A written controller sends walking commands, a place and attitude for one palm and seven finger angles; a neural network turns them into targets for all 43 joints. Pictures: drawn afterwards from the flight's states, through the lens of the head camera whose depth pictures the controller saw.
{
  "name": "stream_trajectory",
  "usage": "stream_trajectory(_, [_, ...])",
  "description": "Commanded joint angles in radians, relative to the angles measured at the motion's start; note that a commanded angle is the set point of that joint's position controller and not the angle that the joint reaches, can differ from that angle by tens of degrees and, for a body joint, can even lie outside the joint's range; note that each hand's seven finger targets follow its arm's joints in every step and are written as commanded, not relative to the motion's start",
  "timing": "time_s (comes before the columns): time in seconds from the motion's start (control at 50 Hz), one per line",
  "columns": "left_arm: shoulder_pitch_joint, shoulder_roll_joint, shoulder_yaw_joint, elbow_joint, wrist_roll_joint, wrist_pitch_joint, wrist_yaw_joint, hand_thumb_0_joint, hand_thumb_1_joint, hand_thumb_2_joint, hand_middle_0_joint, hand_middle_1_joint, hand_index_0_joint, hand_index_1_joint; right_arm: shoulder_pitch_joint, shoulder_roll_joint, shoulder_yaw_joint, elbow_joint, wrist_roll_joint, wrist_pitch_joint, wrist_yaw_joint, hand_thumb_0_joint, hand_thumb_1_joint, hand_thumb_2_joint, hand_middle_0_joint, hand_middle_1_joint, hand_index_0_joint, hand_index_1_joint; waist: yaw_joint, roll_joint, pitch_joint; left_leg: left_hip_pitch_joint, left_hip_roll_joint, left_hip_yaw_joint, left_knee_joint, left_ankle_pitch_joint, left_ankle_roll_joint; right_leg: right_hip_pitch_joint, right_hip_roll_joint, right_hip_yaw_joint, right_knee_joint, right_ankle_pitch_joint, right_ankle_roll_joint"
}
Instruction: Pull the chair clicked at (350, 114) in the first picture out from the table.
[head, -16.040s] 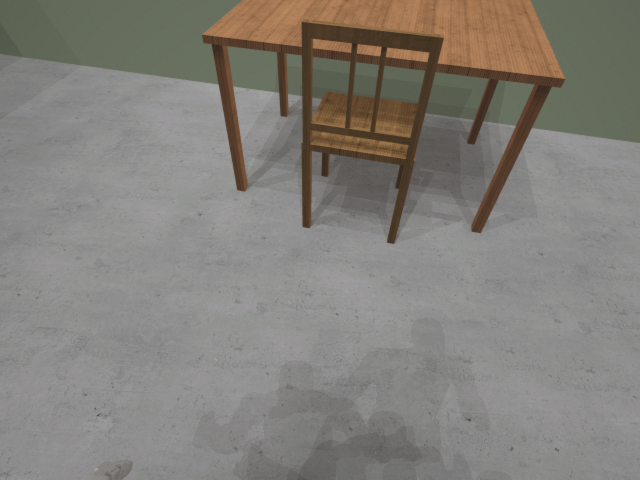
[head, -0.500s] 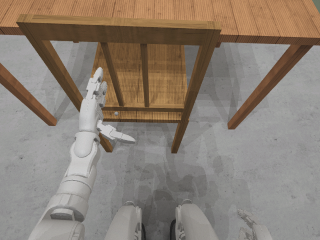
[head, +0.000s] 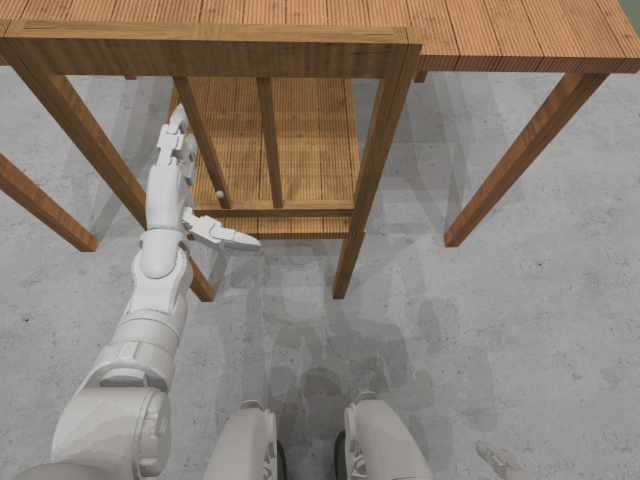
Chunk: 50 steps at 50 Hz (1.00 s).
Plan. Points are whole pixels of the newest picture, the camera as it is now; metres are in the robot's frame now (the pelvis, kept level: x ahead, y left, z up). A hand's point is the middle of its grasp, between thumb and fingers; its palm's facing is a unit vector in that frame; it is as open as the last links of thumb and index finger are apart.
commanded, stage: push the fingers through the gap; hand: left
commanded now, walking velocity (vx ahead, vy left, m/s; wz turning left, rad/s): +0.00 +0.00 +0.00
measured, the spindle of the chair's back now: (208, 152) +0.54 +0.13 +0.01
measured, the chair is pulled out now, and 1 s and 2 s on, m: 0.00 0.00 0.00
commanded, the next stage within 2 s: hook a spindle and tug to test in 0.82 s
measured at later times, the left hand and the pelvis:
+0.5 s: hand (218, 159) +0.51 +0.11 +0.03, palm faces -0.01 -1.00 -0.04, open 16.9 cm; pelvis +0.00 +0.01 -0.01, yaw -1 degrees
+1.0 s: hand (224, 161) +0.51 +0.10 +0.02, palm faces -0.01 -1.00 -0.04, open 16.9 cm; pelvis +0.01 +0.01 +0.00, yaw -1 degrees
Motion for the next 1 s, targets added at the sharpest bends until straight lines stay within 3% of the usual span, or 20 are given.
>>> stream_trajectory(0.0, [-0.410,0.142,0.042,-0.190,-0.004,-0.079,-0.003,0.000,-0.500,0.300,-0.060,-0.080,-0.060,-0.080,0.132,-0.146,-0.054,-0.071,-0.003,-0.025,-0.006,0.000,-0.900,-0.900,0.200,0.300,0.200,0.300,-0.038,0.012,-0.520,0.272,-0.020,-0.065,-0.127,0.324,-0.012,0.312,0.006,0.090,-0.156,0.330,0.021])
stream_trajectory(0.04, [-0.435,0.178,0.064,-0.177,0.004,-0.090,-0.006,0.000,-0.500,0.300,-0.060,-0.080,-0.060,-0.080,0.146,-0.151,-0.054,-0.068,-0.005,-0.025,-0.006,0.000,-0.900,-0.900,0.200,0.300,0.200,0.300,-0.039,0.015,-0.525,0.279,-0.016,-0.073,-0.126,0.329,-0.012,0.300,0.009,0.089,-0.149,0.322,0.019])
stream_trajectory(0.16, [-0.493,0.170,0.060,-0.076,0.014,-0.090,-0.014,0.000,-0.500,0.300,-0.060,-0.080,-0.060,-0.080,0.169,-0.157,-0.055,-0.051,-0.009,-0.016,0.000,0.000,-0.900,-0.900,0.200,0.300,0.200,0.300,-0.062,0.018,-0.497,0.271,-0.012,-0.081,-0.121,0.314,-0.012,0.251,0.010,0.081,-0.149,0.297,0.020])
stream_trajectory(0.22, [-0.524,0.176,0.069,-0.061,0.018,-0.089,-0.012,0.000,-0.500,0.300,-0.060,-0.080,-0.060,-0.080,0.179,-0.159,-0.057,-0.047,-0.014,-0.009,0.004,0.000,-0.900,-0.900,0.200,0.300,0.200,0.300,-0.065,0.032,-0.524,0.278,-0.013,-0.076,-0.113,0.318,-0.010,0.247,0.012,0.084,-0.152,0.294,0.020])
stream_trajectory(0.24, [-0.535,0.203,0.091,-0.033,0.020,-0.089,-0.010,0.000,-0.500,0.300,-0.060,-0.080,-0.060,-0.080,0.191,-0.163,-0.055,-0.046,-0.015,-0.007,0.003,0.000,-0.900,-0.900,0.200,0.300,0.200,0.300,-0.065,0.023,-0.514,0.272,-0.012,-0.084,-0.114,0.315,-0.009,0.240,0.014,0.080,-0.146,0.287,0.018])
stream_trajectory(0.28, [-0.585,0.205,0.092,-0.005,0.025,-0.089,-0.006,0.000,-0.500,0.300,-0.060,-0.080,-0.060,-0.080,0.198,-0.163,-0.052,-0.037,-0.018,-0.003,0.004,0.000,-0.900,-0.900,0.200,0.300,0.200,0.300,-0.082,0.021,-0.493,0.250,-0.011,-0.083,-0.107,0.299,-0.006,0.222,0.015,0.081,-0.148,0.271,0.021])
stream_trajectory(0.36, [-0.637,0.273,0.140,-0.022,0.035,-0.108,-0.002,0.000,-0.500,0.300,-0.060,-0.080,-0.060,-0.080,0.212,-0.165,-0.050,-0.044,-0.026,0.000,0.004,0.000,-0.900,-0.900,0.200,0.300,0.200,0.300,-0.073,0.057,-0.559,0.261,-0.011,-0.083,-0.097,0.325,-0.006,0.244,0.017,0.089,-0.137,0.293,0.019])
stream_trajectory(0.44, [-0.612,0.250,0.124,0.000,0.040,-0.110,-0.012,0.000,-0.500,0.300,-0.060,-0.080,-0.060,-0.080,0.224,-0.163,-0.049,-0.044,-0.029,0.010,0.012,0.000,-0.900,-0.900,0.200,0.300,0.200,0.300,-0.072,0.094,-0.576,0.313,-0.005,-0.094,-0.101,0.382,-0.012,0.217,0.020,0.076,-0.127,0.324,0.015])
stream_trajectory(0.48, [-0.565,0.229,0.114,0.013,0.040,-0.094,-0.018,0.000,-0.500,0.300,-0.060,-0.080,-0.060,-0.080,0.225,-0.167,-0.052,-0.049,-0.027,0.023,0.019,0.000,-0.900,-0.900,0.200,0.300,0.200,0.300,-0.070,0.070,-0.568,0.319,0.000,-0.096,-0.107,0.388,-0.013,0.215,0.021,0.069,-0.134,0.325,0.016])
stream_trajectory(0.5, [-0.553,0.248,0.126,0.012,0.040,-0.086,-0.020,0.000,-0.500,0.300,-0.060,-0.080,-0.060,-0.080,0.229,-0.170,-0.052,-0.051,-0.025,0.029,0.020,0.000,-0.900,-0.900,0.200,0.300,0.200,0.300,-0.064,0.062,-0.565,0.317,0.002,-0.098,-0.113,0.384,-0.015,0.221,0.021,0.067,-0.136,0.320,0.016])
stream_trajectory(0.54, [-0.543,0.211,0.101,0.012,0.034,-0.073,-0.021,0.000,-0.500,0.300,-0.060,-0.080,-0.060,-0.080,0.229,-0.167,-0.052,-0.058,-0.022,0.037,0.022,0.000,-0.900,-0.900,0.200,0.300,0.200,0.300,-0.072,0.064,-0.556,0.325,0.002,-0.098,-0.118,0.381,-0.013,0.209,0.023,0.065,-0.140,0.316,0.015])
stream_trajectory(0.58, [-0.563,0.227,0.114,-0.027,0.031,-0.074,-0.012,0.000,-0.500,0.300,-0.060,-0.080,-0.060,-0.080,0.236,-0.170,-0.055,-0.055,-0.023,0.042,0.022,0.000,-0.900,-0.900,0.200,0.300,0.200,0.300,-0.068,0.065,-0.563,0.343,0.005,-0.105,-0.123,0.398,-0.016,0.210,0.023,0.062,-0.140,0.320,0.016])
stream_trajectory(0.6, [-0.572,0.192,0.087,-0.047,0.025,-0.076,-0.010,0.000,-0.500,0.300,-0.060,-0.080,-0.060,-0.080,0.230,-0.164,-0.055,-0.058,-0.022,0.042,0.023,0.000,-0.900,-0.900,0.200,0.300,0.200,0.300,-0.077,0.075,-0.561,0.362,0.005,-0.105,-0.125,0.407,-0.016,0.201,0.024,0.061,-0.147,0.325,0.017])
stream_trajectory(0.62, [-0.578,0.189,0.090,-0.047,0.021,-0.078,-0.005,0.000,-0.500,0.300,-0.060,-0.080,-0.060,-0.080,0.231,-0.165,-0.057,-0.052,-0.021,0.042,0.023,0.000,-0.900,-0.900,0.200,0.300,0.200,0.300,-0.082,0.043,-0.551,0.353,0.006,-0.104,-0.123,0.399,-0.015,0.205,0.025,0.061,-0.152,0.324,0.019])
stream_trajectory(0.74, [-0.643,0.207,0.086,-0.075,0.052,-0.127,0.031,0.000,-0.500,0.300,-0.060,-0.080,-0.060,-0.080,0.241,-0.165,-0.059,-0.033,-0.032,0.037,0.022,0.000,-0.900,-0.900,0.200,0.300,0.200,0.300,-0.090,0.100,-0.548,0.409,0.011,-0.123,-0.123,0.424,-0.026,0.150,0.024,0.053,-0.134,0.309,0.015])
stream_trajectory(0.76, [-0.609,0.208,0.093,-0.057,0.060,-0.128,0.035,0.000,-0.500,0.300,-0.060,-0.080,-0.060,-0.080,0.240,-0.164,-0.060,-0.031,-0.034,0.038,0.023,0.000,-0.900,-0.900,0.200,0.300,0.200,0.300,-0.079,0.115,-0.556,0.427,0.013,-0.128,-0.121,0.452,-0.032,0.141,0.022,0.048,-0.128,0.318,0.013])
stream_trajectory(0.78, [-0.596,0.176,0.069,-0.038,0.064,-0.125,0.035,0.000,-0.500,0.300,-0.060,-0.080,-0.060,-0.080,0.234,-0.161,-0.058,-0.034,-0.034,0.042,0.028,0.000,-0.900,-0.900,0.200,0.300,0.200,0.300,-0.080,0.112,-0.545,0.429,0.014,-0.131,-0.122,0.454,-0.035,0.129,0.022,0.046,-0.130,0.312,0.013])
stream_trajectory(0.84, [-0.578,0.168,0.069,0.047,0.074,-0.100,0.039,0.000,-0.500,0.300,-0.060,-0.080,-0.060,-0.080,0.243,-0.165,-0.058,-0.032,-0.035,0.055,0.031,0.000,-0.900,-0.900,0.200,0.300,0.200,0.300,-0.093,0.071,-0.486,0.378,0.011,-0.125,-0.121,0.419,-0.025,0.124,0.024,0.044,-0.134,0.299,0.014])
stream_trajectory(0.9, [-0.574,0.220,0.113,0.053,0.069,-0.083,0.038,0.000,-0.500,0.300,-0.060,-0.080,-0.060,-0.080,0.235,-0.168,-0.055,-0.048,-0.033,0.067,0.028,0.000,-0.900,-0.900,0.200,0.300,0.200,0.300,-0.083,0.045,-0.508,0.315,0.002,-0.104,-0.114,0.392,-0.016,0.183,0.022,0.058,-0.134,0.316,0.016])
stream_trajectory(0.98, [-0.590,0.205,0.101,-0.040,0.055,-0.105,0.028,0.000,-0.500,0.300,-0.130,-0.299,-0.130,-0.299,0.226,-0.157,-0.056,-0.061,-0.032,0.065,0.028,0.000,-0.900,-0.900,0.200,0.300,0.200,0.300,-0.071,0.082,-0.579,0.369,0.002,-0.104,-0.112,0.449,-0.020,0.215,0.021,0.063,-0.129,0.370,0.016])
